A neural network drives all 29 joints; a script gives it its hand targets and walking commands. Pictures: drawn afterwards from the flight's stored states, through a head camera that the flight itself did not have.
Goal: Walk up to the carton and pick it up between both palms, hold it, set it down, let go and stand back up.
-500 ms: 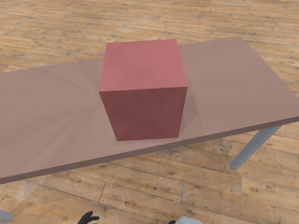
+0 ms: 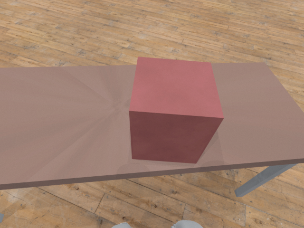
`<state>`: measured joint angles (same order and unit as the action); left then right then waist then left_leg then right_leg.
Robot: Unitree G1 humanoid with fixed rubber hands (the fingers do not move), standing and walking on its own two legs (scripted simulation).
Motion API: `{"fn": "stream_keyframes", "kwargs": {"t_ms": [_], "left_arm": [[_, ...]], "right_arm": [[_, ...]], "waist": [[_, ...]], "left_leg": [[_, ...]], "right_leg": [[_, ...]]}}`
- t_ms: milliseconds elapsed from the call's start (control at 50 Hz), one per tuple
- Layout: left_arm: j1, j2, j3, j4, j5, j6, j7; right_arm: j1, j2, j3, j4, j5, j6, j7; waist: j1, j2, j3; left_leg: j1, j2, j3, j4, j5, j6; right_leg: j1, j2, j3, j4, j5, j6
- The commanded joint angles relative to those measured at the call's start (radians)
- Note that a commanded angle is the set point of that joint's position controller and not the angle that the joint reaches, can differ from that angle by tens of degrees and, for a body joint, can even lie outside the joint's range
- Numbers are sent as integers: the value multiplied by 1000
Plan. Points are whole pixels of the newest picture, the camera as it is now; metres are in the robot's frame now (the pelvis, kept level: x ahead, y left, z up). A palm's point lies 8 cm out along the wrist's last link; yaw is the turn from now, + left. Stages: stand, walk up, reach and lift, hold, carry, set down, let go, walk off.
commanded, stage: walk up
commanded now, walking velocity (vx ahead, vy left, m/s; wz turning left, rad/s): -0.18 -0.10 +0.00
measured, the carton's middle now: (168, 113) +0.43 -0.03 +0.03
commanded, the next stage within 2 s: none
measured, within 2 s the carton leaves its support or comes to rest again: neither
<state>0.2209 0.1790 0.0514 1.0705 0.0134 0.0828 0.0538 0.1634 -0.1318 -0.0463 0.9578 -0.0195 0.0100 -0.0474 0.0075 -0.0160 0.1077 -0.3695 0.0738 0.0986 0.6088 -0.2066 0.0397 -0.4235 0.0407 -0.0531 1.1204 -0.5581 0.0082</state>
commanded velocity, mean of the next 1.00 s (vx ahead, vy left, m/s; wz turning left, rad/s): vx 0.04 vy -0.02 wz -0.06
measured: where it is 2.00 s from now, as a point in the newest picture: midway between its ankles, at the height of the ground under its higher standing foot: outside the picture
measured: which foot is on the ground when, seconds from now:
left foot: down 0.00-0.36, up 0.38-0.68, down 0.70-1.00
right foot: up 0.00-0.32, down 0.34-0.78, up 0.80-0.92, down 0.94-1.00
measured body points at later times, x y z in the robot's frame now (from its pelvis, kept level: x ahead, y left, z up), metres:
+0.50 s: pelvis -0.07 -0.07 +0.02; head -0.10 -0.10 +0.47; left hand -0.11 +0.16 -0.13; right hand -0.07 -0.31 -0.15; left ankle -0.03 +0.09 -0.67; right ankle -0.11 -0.16 -0.73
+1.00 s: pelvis -0.03 -0.08 +0.00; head -0.03 -0.10 +0.45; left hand +0.01 +0.15 -0.14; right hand -0.12 -0.26 -0.17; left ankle -0.12 +0.05 -0.73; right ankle -0.04 -0.17 -0.73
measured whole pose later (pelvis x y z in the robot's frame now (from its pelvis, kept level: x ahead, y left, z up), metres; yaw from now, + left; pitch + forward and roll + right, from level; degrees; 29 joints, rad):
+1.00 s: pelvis -0.03 -0.08 +0.00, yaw -4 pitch -1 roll +1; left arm 0.29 0.14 0.03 1.06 0.02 -0.05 0.03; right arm 0.41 -0.10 -0.01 1.17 -0.01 -0.02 -0.03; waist -0.02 0.04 0.03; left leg -0.04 0.04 0.10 0.46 -0.35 -0.02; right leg -0.24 -0.01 -0.09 0.57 -0.29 -0.04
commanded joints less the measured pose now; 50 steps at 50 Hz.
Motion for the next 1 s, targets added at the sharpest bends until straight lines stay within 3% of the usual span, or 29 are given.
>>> {"fn": "stream_keyframes", "kwargs": {"t_ms": [0, 20, 80, 120, 140, 220, 240, 280, 300, 320, 340, 360, 400, 420, 460, 520, 580, 600, 660, 680, 720, 760, 800, 820, 860, 900, 940, 960, 980], "left_arm": [[94, 89, 52, -30, 24, 16, -14], [87, 97, 59, -36, 26, 16, -20], [32, 107, 66, -81, 33, 20, -40], [73, 114, 70, -70, 27, 23, -52], [89, 114, 68, -68, 23, 20, -59], [98, 37, 38, -49, -4, -8, -63], [124, 41, 42, -49, -2, -14, -54], [242, 33, 31, -9, -5, -26, -38], [288, 71, 35, 5, -3, -27, -37], [291, 121, 34, -16, 7, -29, -38], [185, 202, 44, -63, 6, -34, -37], [143, 227, 53, -79, 2, -40, -26], [-9, 111, 5, -114, 5, -76, -21], [-51, 102, -6, -112, 13, -91, -21], [40, 79, -21, -105, 6, -117, -26], [153, 20, -45, -41, 9, -125, -20], [243, 50, -40, -13, 15, -135, -10], [245, 66, -39, 1, 13, -131, -7], [328, 75, -18, -1, 11, -121, -20], [279, 76, -20, 5, -11, -108, -24], [105, -2, -46, -47, -15, -115, -27], [92, -3, -31, -85, -8, -126, -38], [15, 52, -10, -109, 26, -130, -43], [11, 42, -11, -106, 27, -131, -47], [97, -71, -28, -66, 17, -136, -52], [239, -83, -31, 6, 0, -137, -35], [225, 44, -11, -15, 7, -141, -17], [222, 50, -16, 2, -4, -134, -16], [244, 22, -21, 8, -12, -127, -18]], "right_arm": [[27, -204, -54, -72, -19, 8, -20], [76, -206, -54, -55, -17, 6, -24], [139, -227, -54, -22, -2, -7, -25], [142, -233, -59, 8, 3, -4, -21], [90, -252, -60, -5, -1, -4, -17], [60, -187, -39, 16, -4, 9, 6], [76, -213, -49, 28, -9, 14, 8], [108, -235, -57, 44, -12, 33, 10], [120, -245, -76, 43, -9, 44, 5], [168, -194, -65, 38, 5, 53, 1], [130, -140, -56, 4, 6, 59, -1], [19, -170, -59, -55, 7, 58, 0], [84, -117, -42, -4, 0, 50, 36], [207, -101, -35, 54, 4, 43, 42], [185, -99, -27, 80, -7, 30, 38], [159, -93, -16, 69, 9, 24, 33], [108, -79, -3, 69, 9, 10, 20], [133, -66, 6, 75, 10, 4, 11], [217, -121, -21, 133, -8, -6, 8], [203, -87, -9, 98, -12, -16, 15], [242, -72, -2, 134, 6, -26, 11], [390, -94, -11, 192, 10, -30, 6], [419, -100, -11, 191, -17, -35, 2], [430, -102, -8, 181, -10, -40, 1], [296, -92, 4, 171, -2, -48, -2], [180, -96, 8, 142, -8, -58, 6], [254, -65, 27, 151, 24, -55, 11], [314, -23, 44, 183, 35, -49, 10], [286, -45, 35, 180, 29, -41, 5]], "waist": [[-19, 151, -133], [-20, 84, -152], [-44, 101, -173], [-29, 225, -199], [-14, 251, -190], [1, 343, -162], [-2, 384, -148], [20, 184, -100], [31, 22, -77], [18, -238, -79], [1, -427, 35], [46, -395, 118], [-71, -127, 115], [-124, -108, 84], [-56, -101, 33], [-37, -191, 15], [21, -148, -33], [10, -136, -45], [49, 4, -102], [3, -141, -55], [-41, 39, 90], [-61, 302, 8], [-93, 217, 79], [-89, 111, 103], [-15, 86, 105], [66, 53, 26], [29, 44, -66], [10, -85, -97], [24, -64, -108]], "left_leg": [[94, 267, -262, -295, 239, 124], [159, 273, -256, -295, 204, 116], [166, 264, -296, -336, -5, 68], [221, 246, -350, -382, -219, 43], [193, 247, -305, -397, -277, 38], [81, 85, -162, -441, -278, 51], [124, 93, -157, -427, -280, 62], [59, 132, -175, -392, -276, 25], [-46, 114, -141, -245, -321, 3], [-188, 16, -62, -22, -453, -22], [-270, -74, -30, 208, -356, -54], [-179, -62, -137, 289, -271, -52], [-90, -66, -130, 383, -73, -29], [-137, -61, -113, 368, -45, -26], [-89, -52, -88, 319, -41, -46], [-51, -38, -83, 145, -52, -72], [4, -45, -64, -51, -153, -78], [42, -36, -73, -176, -115, -82], [237, -48, -39, -149, -147, -71], [323, 2, -74, -149, -225, -58], [318, 43, -112, -224, -28, -40], [410, 134, -249, -373, -406, 23], [369, 320, -437, -467, -427, 112], [312, 335, -434, -476, -288, 134], [215, 227, -219, -364, 231, 101], [224, 105, -65, -200, 541, 34], [117, 63, -61, -155, 456, -28], [170, 52, -37, -176, 256, -40], [205, 38, -34, -179, 144, -39]], "right_leg": [[-80, 9, 86, 249, 130, 47], [-117, 6, 100, 255, 162, 53], [-105, 0, 146, 222, 201, 64], [-93, 1, 122, 119, 201, 71], [-90, -8, 110, 55, 190, 74], [203, 16, -24, -399, 3, 38], [186, 15, -40, -501, 4, 32], [301, 5, -64, -773, 152, -1], [328, -23, 3, -778, 170, -9], [262, -191, 262, -892, -93, -52], [19, -389, 557, -1047, -419, -115], [-243, -431, 626, -1175, -489, -162], [-170, -277, 375, -1075, -143, -88], [-22, -221, 245, -1003, 70, -47], [31, -200, 238, -974, 202, -45], [163, -196, 204, -915, 349, -91], [292, -238, 222, -817, 660, -135], [335, -255, 252, -800, 715, -134], [228, -283, 388, -834, 57, -133], [50, -219, 349, -834, -108, -123], [-69, -142, 199, -756, 265, -81], [-141, -69, 56, -487, 162, -49], [-208, -83, -10, -379, 124, -19], [-178, -98, -4, -328, 84, -8], [18, -108, 14, -481, 120, -5], [220, -86, 2, -722, 458, -24], [428, -195, 84, -618, 1062, -53], [421, -240, 111, -594, 1178, -94], [395, -238, 147, -608, 1182, -99]]}}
